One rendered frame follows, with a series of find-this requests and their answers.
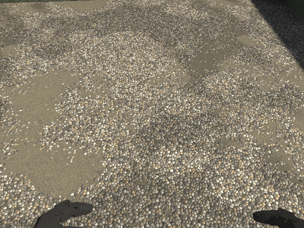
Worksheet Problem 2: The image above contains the right robot hand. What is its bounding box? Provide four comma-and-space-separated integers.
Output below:
253, 208, 304, 228

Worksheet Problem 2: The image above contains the left robot hand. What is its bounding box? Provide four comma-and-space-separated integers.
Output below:
33, 199, 93, 228

